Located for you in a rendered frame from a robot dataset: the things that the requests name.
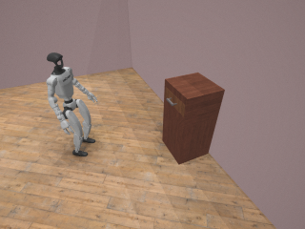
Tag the robot left shin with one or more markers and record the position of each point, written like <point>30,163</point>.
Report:
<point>86,131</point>

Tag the handle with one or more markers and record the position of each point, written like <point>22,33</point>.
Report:
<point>168,99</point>

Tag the robot left hand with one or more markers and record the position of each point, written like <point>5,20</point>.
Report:
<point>92,97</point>

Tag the robot left upper arm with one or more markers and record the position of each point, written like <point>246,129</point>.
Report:
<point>73,80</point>

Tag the cabinet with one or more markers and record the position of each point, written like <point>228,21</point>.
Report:
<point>190,136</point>

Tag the robot right upper arm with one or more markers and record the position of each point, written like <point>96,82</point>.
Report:
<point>51,83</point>

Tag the drawer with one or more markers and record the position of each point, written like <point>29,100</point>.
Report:
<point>179,106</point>

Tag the robot left thigh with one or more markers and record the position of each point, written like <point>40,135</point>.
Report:
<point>84,111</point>

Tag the robot left forearm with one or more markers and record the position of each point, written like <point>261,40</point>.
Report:
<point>81,88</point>

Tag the robot right hand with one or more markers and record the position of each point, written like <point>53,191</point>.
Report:
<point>64,125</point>

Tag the robot right forearm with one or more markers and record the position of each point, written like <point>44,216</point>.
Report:
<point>57,110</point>

